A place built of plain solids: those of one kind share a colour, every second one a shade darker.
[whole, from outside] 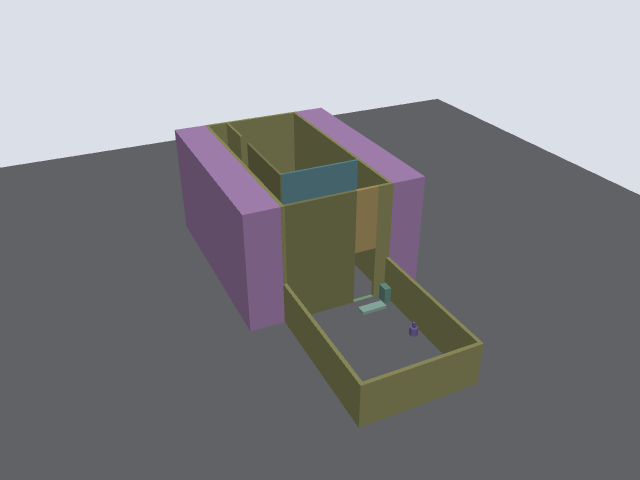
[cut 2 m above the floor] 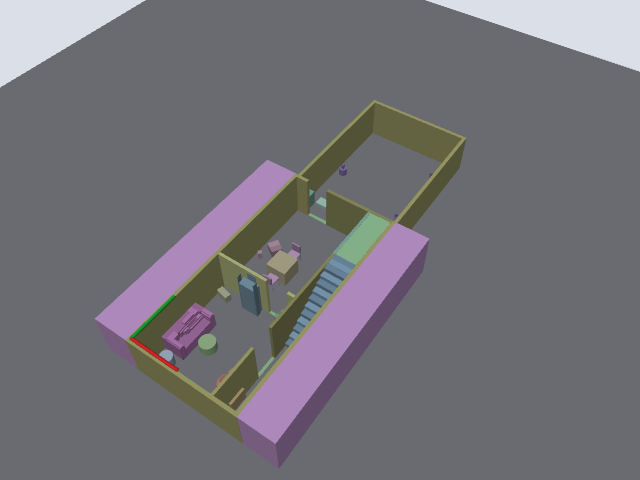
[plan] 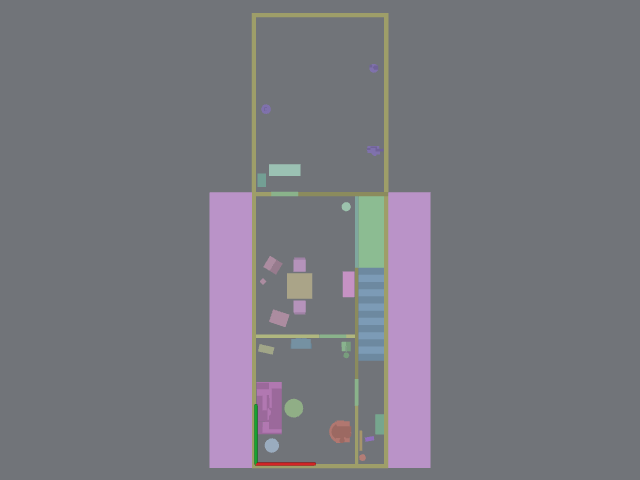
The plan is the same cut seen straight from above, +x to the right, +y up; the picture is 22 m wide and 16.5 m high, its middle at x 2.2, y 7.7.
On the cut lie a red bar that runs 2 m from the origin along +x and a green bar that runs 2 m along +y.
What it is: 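A terraced town house, two up and two down, 4.4 m between the party walls, 9.2 m deep; a hall 0.88 m wide; a stair of 14 risers of 180 mm on goings of 246 mm, 0.88 m wide, straight between the party wall and the hall's partition, arriving straight on the upper floor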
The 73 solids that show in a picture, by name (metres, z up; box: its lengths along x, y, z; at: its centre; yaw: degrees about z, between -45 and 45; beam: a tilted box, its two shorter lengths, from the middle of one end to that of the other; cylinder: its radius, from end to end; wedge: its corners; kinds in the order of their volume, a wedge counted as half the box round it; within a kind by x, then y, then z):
{
 "neighbour_1": {"box": [1.46, 9.48, 5.17], "at": [-0.87, 4.6, 2.54]},
 "neighbour_2": {"box": [1.46, 9.48, 5.17], "at": [5.27, 4.6, 2.54]},
 "wall_1": {"box": [0.15, 9.5, 5.17], "at": [-0.07, 4.6, 2.54]},
 "wall_2": {"box": [0.15, 6.3, 1.85], "at": [-0.07, 12.35, 0.88]},
 "wall_3": {"box": [0.67, 0.15, 5.17], "at": [0.19, 9.28, 2.54]},
 "wall_4": {"box": [4.7, 0.15, 5.17], "at": [2.2, -0.07, 2.54]},
 "wall_5": {"box": [4.7, 0.15, 1.85], "at": [2.2, 15.43, 0.88]},
 "wall_6": {"box": [3.1, 0.15, 5.17], "at": [3.0, 9.28, 2.54]},
 "wall_7": {"box": [0.12, 2.0, 5.17], "at": [3.46, 1.0, 2.54]},
 "wall_8": {"box": [0.12, 3.82, 5.17], "at": [3.46, 4.84, 2.54]},
 "wall_9": {"box": [0.15, 9.5, 5.17], "at": [4.48, 4.6, 2.54]},
 "wall_10": {"box": [0.15, 6.3, 1.85], "at": [4.48, 12.35, 0.88]},
 "under_landing_1": {"box": [0.88, 2.46, 2.57], "at": [3.96, 7.97, 1.23]},
 "tread_1": {"box": [0.88, 0.25, 0.23], "at": [3.96, 3.67, 0.07]},
 "tread_2": {"box": [0.88, 0.25, 0.41], "at": [3.96, 3.92, 0.16]},
 "tread_3": {"box": [0.88, 0.25, 0.59], "at": [3.96, 4.16, 0.25]},
 "tread_4": {"box": [0.88, 0.25, 0.77], "at": [3.96, 4.41, 0.34]},
 "tread_5": {"box": [0.88, 0.25, 0.95], "at": [3.96, 4.66, 0.43]},
 "tread_6": {"box": [0.88, 0.25, 1.13], "at": [3.96, 4.9, 0.52]},
 "tread_7": {"box": [0.88, 0.25, 1.31], "at": [3.96, 5.15, 0.61]},
 "tread_8": {"box": [0.88, 0.25, 1.49], "at": [3.96, 5.39, 0.7]},
 "tread_9": {"box": [0.88, 0.25, 1.67], "at": [3.96, 5.64, 0.79]},
 "tread_10": {"box": [0.88, 0.25, 1.85], "at": [3.96, 5.89, 0.88]},
 "tread_11": {"box": [0.88, 0.25, 2.03], "at": [3.96, 6.13, 0.97]},
 "tread_12": {"box": [0.88, 0.25, 2.21], "at": [3.96, 6.38, 1.06]},
 "tread_13": {"box": [0.88, 0.25, 2.39], "at": [3.96, 6.62, 1.15]},
 "slotfit_sofa_1": {"box": [0.2, 0.42, 0.83], "at": [0.12, 1.24, 0.37]},
 "slotfit_sofa_2": {"box": [0.35, 0.23, 0.83], "at": [0.2, 2.46, 0.37]},
 "slotfit_sofa_3": {"box": [0.38, 0.45, 0.83], "at": [0.21, 1.67, 0.37]},
 "slotfit_sofa_4": {"box": [0.38, 0.45, 0.83], "at": [0.21, 2.12, 0.37]},
 "slotfit_sofa_5": {"box": [0.42, 0.23, 0.83], "at": [0.23, 2.69, 0.37]},
 "slotfit_sofa_6": {"box": [0.15, 0.5, 0.93], "at": [0.29, 2.1, 0.41]},
 "slotfit_sofa_7": {"box": [0.23, 0.38, 0.83], "at": [0.33, 1.26, 0.37]},
 "slotfit_sofa_8": {"box": [0.2, 0.68, 0.62], "at": [0.45, 2.26, 0.26]},
 "slotfit_sofa_9": {"box": [0.87, 0.23, 0.78], "at": [0.46, 1.14, 0.34]},
 "slotfit_sofa_10": {"box": [0.87, 0.22, 0.78], "at": [0.46, 2.71, 0.34]},
 "slotfit_sofa_11": {"box": [0.52, 1.35, 0.51], "at": [0.63, 1.92, 0.21]},
 "slotfit_sofa_12": {"box": [0.45, 0.12, 0.83], "at": [0.67, 1.14, 0.37]},
 "slotfit_sofa_13": {"box": [0.45, 0.12, 0.83], "at": [0.67, 2.71, 0.37]},
 "slotfit_sofa_14": {"box": [0.02, 1.32, 0.46], "at": [0.88, 1.91, 0.18]},
 "bedroom_front_wall_1": {"box": [3.46, 0.12, 2.7], "at": [1.73, 6.69, 3.77]},
 "kitchen_wall_1": {"box": [2.18, 0.12, 2.47], "at": [1.09, 4.39, 1.19]},
 "kitchen_wall_2": {"box": [0.3, 0.12, 2.47], "at": [3.25, 4.39, 1.19]},
 "partition_low_beyond_1": {"box": [0.12, 2.46, 2.47], "at": [3.46, 7.98, 1.19]},
 "kitchen_table_1": {"box": [0.88, 0.88, 0.8], "at": [1.5, 6.12, 0.35]},
 "slotfit_storage_1": {"box": [0.025, 0.18, 1.99], "at": [1.2, 4.05, 0.94]},
 "slotfit_storage_2": {"box": [0.68, 0.34, 1.63], "at": [1.55, 4.13, 0.77]},
 "slotfit_storage_3": {"box": [0.04, 0.18, 1.99], "at": [1.9, 4.05, 0.94]},
 "back_wall_over_door_1": {"box": [0.95, 0.15, 2.74], "at": [0.99, 9.28, 3.75]},
 "slotfit_chair_1": {"cylinder": 0.28, "from": [2.87, 1.11, -0.05], "to": [2.87, 1.11, 0.41]},
 "slotfit_chair_2": {"cylinder": 0.38, "from": [2.9, 1.11, -0.05], "to": [2.9, 1.11, 0.31]},
 "slotfit_chair_3": {"box": [0.25, 0.2, 0.71], "at": [2.9, 1.4, 0.31]},
 "slotfit_chair_4": {"cylinder": 0.13, "from": [3.15, 1.01, -0.05], "to": [3.15, 1.01, 0.66]},
 "slotfit_kitchen_wall_table_1": {"box": [0.41, 0.89, 0.8], "at": [3.19, 6.17, 0.35]},
 "clutter_kitchen_1": {"box": [0.26, 0.45, 0.42], "at": [0.48, 6.9, 0.16], "yaw": -31.5},
 "clutter_kitchen_2": {"box": [0.25, 0.45, 0.42], "at": [0.7, 6.76, 0.16], "yaw": -31.5},
 "clutter_kitchen_3": {"box": [0.6, 0.45, 0.3], "at": [0.8, 5.01, 0.1], "yaw": -18.2},
 "slotfit_low_table_1": {"cylinder": 0.32, "from": [1.3, 1.92, -0.05], "to": [1.3, 1.92, 0.43]},
 "clutter_front_1": {"cylinder": 0.25, "from": [0.55, 0.64, -0.05], "to": [0.55, 0.64, 0.53]},
 "shoe_rack_1": {"box": [0.3, 0.7, 0.5], "at": [4.25, 1.36, 0.2]},
 "own_bin_1": {"box": [0.29, 0.46, 0.74], "at": [0.2, 9.75, 0.32]},
 "yard_step_1": {"box": [1.09, 0.41, 0.2], "at": [0.99, 10.1, 0.05]},
 "box_cardboard_1": {"box": [0.52, 0.26, 0.4], "at": [0.35, 3.94, 0.15], "yaw": -12.6},
 "radiator_1": {"box": [0.1, 0.7, 0.6], "at": [3.61, 0.8, 0.42]},
 "side_chair_1": {"box": [0.38, 0.08, 0.38], "at": [1.5, 5.18, 0.65]},
 "side_chair_2": {"box": [0.42, 0.42, 0.04], "at": [1.5, 5.42, 0.43]},
 "side_chair_3": {"box": [0.42, 0.42, 0.04], "at": [1.5, 6.82, 0.43]},
 "side_chair_4": {"box": [0.38, 0.08, 0.38], "at": [1.5, 7.06, 0.65]},
 "own_plant_yard_1": {"cylinder": 0.17, "from": [0.35, 12.2, -0.05], "to": [0.35, 12.2, 0.34]},
 "threshold_1": {"box": [0.93, 0.16, 0.08], "at": [0.99, 9.28, -0.01]},
 "threshold_2": {"box": [0.92, 0.13, 0.07], "at": [2.64, 4.39, -0.01]},
 "threshold_3": {"box": [0.13, 0.92, 0.07], "at": [3.46, 2.46, -0.01]},
 "own_bin_waste_kitchen_1": {"cylinder": 0.16, "from": [3.1, 8.84, -0.05], "to": [3.1, 8.84, 0.29]}
}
